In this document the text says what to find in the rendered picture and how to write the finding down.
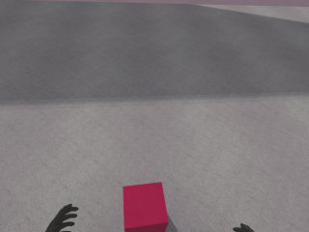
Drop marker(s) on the left robot hand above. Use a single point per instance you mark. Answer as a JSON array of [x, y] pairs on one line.
[[57, 223]]

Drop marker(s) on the carton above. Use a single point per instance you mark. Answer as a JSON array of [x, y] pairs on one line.
[[145, 208]]

